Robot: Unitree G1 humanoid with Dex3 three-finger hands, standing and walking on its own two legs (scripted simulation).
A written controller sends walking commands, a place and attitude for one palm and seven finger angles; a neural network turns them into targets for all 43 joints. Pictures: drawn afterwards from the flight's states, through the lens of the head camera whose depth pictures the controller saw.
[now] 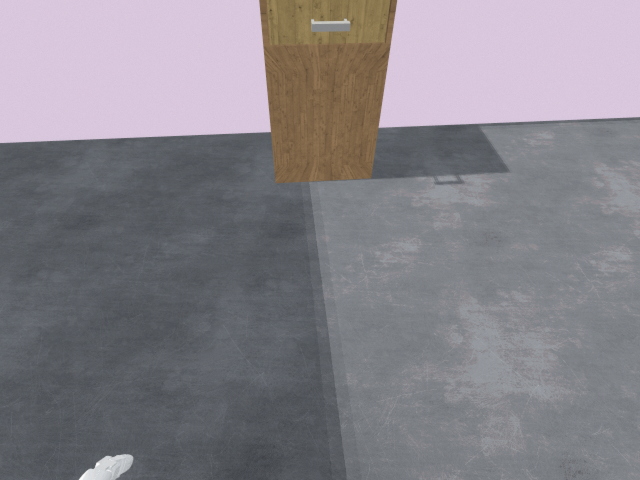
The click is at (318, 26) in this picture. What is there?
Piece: drawer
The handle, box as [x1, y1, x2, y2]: [311, 19, 349, 31]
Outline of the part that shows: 311,19 312,31 349,30 349,21 347,21 346,19 344,19 343,21 314,21 313,19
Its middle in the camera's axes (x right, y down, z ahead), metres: +0.03 -0.76 +1.36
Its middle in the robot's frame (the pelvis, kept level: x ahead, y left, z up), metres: +1.53 +0.03 -0.03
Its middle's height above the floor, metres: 0.74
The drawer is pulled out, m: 0.00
